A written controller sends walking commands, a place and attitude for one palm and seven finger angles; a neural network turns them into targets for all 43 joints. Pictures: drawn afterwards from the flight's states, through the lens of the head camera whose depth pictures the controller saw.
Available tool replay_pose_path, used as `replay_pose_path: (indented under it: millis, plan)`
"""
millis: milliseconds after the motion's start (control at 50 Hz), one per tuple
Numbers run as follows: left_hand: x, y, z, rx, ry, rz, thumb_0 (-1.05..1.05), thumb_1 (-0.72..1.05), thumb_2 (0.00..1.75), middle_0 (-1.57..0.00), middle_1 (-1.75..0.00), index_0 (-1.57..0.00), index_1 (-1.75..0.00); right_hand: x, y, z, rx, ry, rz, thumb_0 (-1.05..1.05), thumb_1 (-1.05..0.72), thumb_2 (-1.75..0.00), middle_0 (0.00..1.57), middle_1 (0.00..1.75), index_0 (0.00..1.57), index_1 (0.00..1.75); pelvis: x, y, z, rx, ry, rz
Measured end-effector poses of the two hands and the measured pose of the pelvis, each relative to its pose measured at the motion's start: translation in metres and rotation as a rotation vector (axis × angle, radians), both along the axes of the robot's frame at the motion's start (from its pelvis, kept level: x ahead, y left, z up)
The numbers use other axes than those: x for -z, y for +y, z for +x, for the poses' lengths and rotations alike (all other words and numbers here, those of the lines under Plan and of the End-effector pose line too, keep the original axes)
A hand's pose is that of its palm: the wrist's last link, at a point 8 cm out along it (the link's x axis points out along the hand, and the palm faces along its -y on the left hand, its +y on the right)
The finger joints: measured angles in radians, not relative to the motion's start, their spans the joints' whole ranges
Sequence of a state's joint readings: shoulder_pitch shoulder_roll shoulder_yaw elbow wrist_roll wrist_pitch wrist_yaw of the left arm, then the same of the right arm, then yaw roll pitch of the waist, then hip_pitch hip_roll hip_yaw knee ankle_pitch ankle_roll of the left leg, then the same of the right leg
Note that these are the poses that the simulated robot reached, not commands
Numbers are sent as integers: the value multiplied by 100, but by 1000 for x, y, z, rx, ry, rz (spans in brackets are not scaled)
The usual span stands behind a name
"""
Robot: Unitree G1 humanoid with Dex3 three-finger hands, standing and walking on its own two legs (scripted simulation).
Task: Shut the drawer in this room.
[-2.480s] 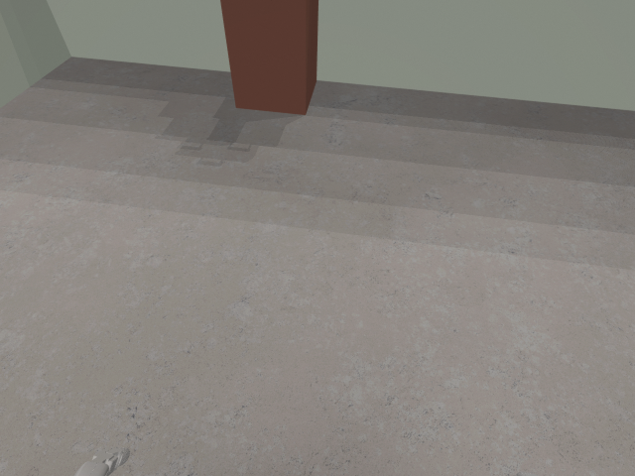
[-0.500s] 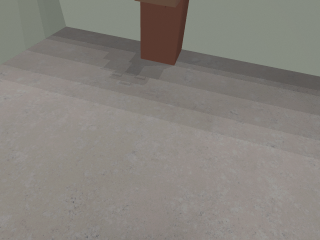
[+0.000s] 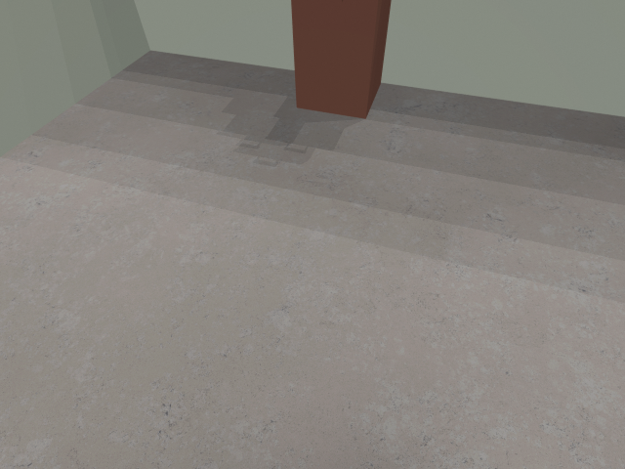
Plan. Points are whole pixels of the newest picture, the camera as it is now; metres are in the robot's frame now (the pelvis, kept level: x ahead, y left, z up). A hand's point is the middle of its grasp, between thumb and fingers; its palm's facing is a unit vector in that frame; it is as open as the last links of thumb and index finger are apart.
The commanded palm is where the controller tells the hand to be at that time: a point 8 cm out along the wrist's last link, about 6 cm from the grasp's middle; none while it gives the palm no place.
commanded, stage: turn or walk to find it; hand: left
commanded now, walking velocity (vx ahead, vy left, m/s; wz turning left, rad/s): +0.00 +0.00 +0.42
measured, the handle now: out of the picture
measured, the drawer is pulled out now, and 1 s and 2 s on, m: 0.24 0.24 0.24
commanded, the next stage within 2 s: stand and wait in 0.24 s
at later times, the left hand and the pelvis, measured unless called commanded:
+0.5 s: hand out of the picture +0.03 +0.19 -0.16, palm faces +0.16 -0.95 -0.29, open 7.3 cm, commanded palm none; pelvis +0.02 -0.02 +0.00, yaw +8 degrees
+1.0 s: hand out of the picture -0.04 +0.16 -0.17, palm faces +0.19 -0.97 -0.16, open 7.4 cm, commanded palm none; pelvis +0.00 +0.00 +0.01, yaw +9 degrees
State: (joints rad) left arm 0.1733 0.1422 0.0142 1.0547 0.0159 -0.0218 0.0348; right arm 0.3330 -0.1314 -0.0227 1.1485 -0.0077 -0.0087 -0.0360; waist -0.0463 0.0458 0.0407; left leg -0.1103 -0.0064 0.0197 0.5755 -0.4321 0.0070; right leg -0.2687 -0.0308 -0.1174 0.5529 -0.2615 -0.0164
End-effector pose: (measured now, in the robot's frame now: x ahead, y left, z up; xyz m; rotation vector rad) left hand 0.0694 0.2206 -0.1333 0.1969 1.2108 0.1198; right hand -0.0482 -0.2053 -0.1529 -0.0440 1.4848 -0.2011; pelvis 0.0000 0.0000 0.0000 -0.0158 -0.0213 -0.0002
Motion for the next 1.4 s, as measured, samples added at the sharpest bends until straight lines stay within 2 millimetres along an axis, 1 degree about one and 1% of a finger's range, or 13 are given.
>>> replay_pose_path:
  millis: [100, 180, 340, 480, 620, 700, 780, 900, 1020, 1120, 1240, 1320, 1400]
  plan:
    - [10, -1, -5, -72, -15, -38, 0, 91, 90, -20, -30, -20, -30, -6, -11, 42, -87, -50, -43, 0, -91, -90, 20, 30, 20, 30, 2, 2, -1, -50, 0, -16]
    - [16, 14, -20, -130, 25, -42, -1, 93, 90, -20, -30, -21, -30, -16, -14, 69, -128, -101, -78, 0, -91, -90, 20, 30, 20, 30, 1, 7, 3, -52, 8, 5]
    - [0, 31, -41, -184, 98, 17, 0, 92, 90, -20, -30, -20, -30, -21, -24, 100, -194, -124, -82, 0, -90, -90, 20, 30, 20, 30, -7, 1, 11, -101, 29, 8]
    - [-10, 15, -46, -192, 80, 70, 0, 91, 90, -20, -30, -20, -29, -3, -46, 118, -204, -127, -46, 0, -90, -90, 20, 30, 20, 30, -2, -18, 20, -130, 3, 16]
    - [-7, -11, -71, -211, 108, 16, 0, 91, 90, -20, -30, -20, -30, -13, -48, 139, -242, -164, -47, 0, -91, -90, 20, 30, 20, 30, -8, -23, 15, -142, -12, 26]
    - [6, -20, -87, -224, 141, -41, 0, 91, 90, -20, -30, -20, -30, -16, -39, 140, -262, -186, -57, 0, -91, -90, 20, 30, 20, 30, -5, -17, 9, -145, -15, 1]
    - [16, -22, -99, -241, 172, -88, 0, 91, 90, -20, -30, -20, -30, -24, -29, 126, -263, -175, -77, 0, -92, -90, 20, 30, 20, 30, -5, -11, 7, -138, -23, 3]
    - [13, -19, -110, -241, 192, -101, 0, 91, 90, -20, -30, -20, -30, -29, -21, 104, -259, -129, -76, 0, -92, -90, 20, 30, 20, 30, -11, -3, 6, -139, -17, 7]
    - [8, -5, -121, -256, 218, -66, 0, 91, 90, -20, -30, -20, -30, -21, -11, 85, -251, -78, -42, 0, -92, -90, 20, 30, 20, 30, -10, 3, 1, -156, -7, 10]
    - [3, 8, -125, -281, 215, -18, 0, 91, 90, -20, -30, -20, -30, -13, -7, 79, -261, -42, -13, 0, -91, -90, 20, 30, 20, 30, -7, 2, -2, -178, 13, 11]
    - [4, 20, -122, -318, 176, 14, 0, 91, 90, -20, -30, -20, -30, -8, -12, 92, -297, -47, -22, 0, -91, -90, 20, 30, 20, 30, -1, 3, -3, -222, 29, -5]
    - [15, 31, -119, -351, 129, -1, 0, 91, 90, -20, -30, -20, -30, -12, -11, 115, -346, -76, -66, 0, -91, -90, 20, 30, 20, 30, 4, 12, -5, -275, 21, -16]
    - [29, 45, -114, -387, 93, -35, 0, 91, 90, -20, -30, -20, -30, -19, -1, 141, -404, -150, -111, 0, -91, -90, 20, 30, 20, 30, 11, 26, -8, -313, 21, -12]
